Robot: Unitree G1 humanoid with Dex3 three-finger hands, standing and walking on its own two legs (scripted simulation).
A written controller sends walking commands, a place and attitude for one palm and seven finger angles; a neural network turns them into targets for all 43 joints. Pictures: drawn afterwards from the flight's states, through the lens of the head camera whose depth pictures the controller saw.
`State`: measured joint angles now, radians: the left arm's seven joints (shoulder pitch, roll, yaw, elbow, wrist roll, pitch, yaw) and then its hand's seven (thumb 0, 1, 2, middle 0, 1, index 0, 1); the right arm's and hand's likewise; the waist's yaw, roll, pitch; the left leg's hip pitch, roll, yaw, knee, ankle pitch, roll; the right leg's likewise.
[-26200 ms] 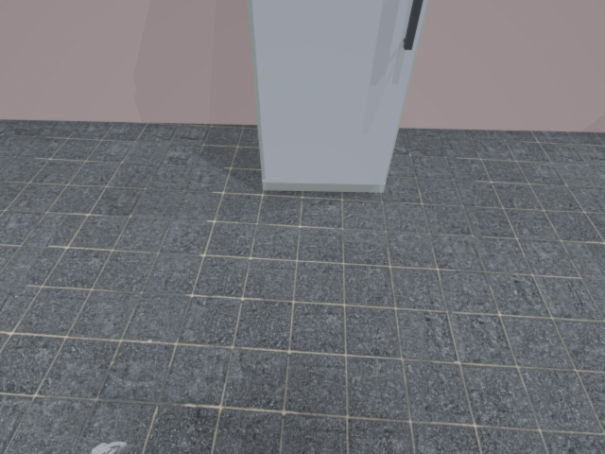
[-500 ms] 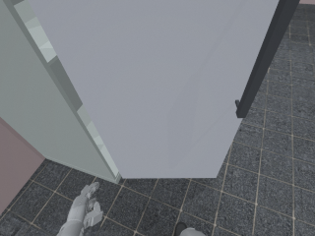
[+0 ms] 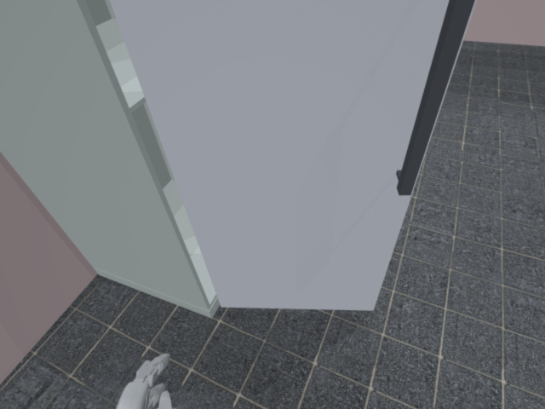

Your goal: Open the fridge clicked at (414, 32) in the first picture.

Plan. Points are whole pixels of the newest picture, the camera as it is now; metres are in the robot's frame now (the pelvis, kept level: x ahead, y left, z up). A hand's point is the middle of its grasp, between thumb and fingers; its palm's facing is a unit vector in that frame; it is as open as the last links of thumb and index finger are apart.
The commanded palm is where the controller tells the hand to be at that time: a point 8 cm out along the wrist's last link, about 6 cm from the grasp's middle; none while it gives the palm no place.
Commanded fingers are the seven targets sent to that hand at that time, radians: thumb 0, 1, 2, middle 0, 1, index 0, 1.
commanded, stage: stop stepping back and stand still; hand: right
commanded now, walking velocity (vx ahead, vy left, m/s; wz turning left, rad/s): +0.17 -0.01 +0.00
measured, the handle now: (430, 83) +0.60 -0.23 +0.21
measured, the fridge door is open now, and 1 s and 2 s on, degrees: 71 71 71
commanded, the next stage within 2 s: let the arm hang, fingers relaxed in 0.62 s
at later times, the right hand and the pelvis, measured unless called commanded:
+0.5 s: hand out of the picture +0.21 -0.30 +0.16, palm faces +0.43 +0.79 -0.44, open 7.4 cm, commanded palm +0.15 -0.33 +0.17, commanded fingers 0.00 -0.90 -0.90 0.20 0.30 0.20 0.30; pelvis +0.01 -0.03 -0.01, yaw +0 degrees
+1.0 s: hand out of the picture +0.04 -0.22 -0.18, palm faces -0.01 +0.99 -0.17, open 7.4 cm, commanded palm none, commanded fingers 0.00 -0.90 -0.90 0.20 0.30 0.20 0.30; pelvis -0.02 -0.04 -0.01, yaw -3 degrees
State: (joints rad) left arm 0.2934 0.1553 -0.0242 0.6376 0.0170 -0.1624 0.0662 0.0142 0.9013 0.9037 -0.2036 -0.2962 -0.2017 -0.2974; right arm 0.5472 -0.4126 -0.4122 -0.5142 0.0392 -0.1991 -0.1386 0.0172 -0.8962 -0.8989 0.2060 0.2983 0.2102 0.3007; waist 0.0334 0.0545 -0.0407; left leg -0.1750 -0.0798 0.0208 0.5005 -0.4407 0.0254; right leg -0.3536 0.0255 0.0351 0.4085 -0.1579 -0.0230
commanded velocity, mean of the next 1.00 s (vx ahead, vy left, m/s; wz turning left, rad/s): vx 0.02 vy -0.01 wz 0.00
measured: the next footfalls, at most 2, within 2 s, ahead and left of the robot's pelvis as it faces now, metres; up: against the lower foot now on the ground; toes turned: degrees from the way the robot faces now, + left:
left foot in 0.02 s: +0.00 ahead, +0.08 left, +0.00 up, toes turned +1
right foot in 0.26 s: +0.07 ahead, -0.14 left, +0.00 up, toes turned -3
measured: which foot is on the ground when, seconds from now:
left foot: up 0.00-0.00, down 0.02-1.00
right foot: down 0.00-0.04, up 0.06-0.24, down 0.26-1.00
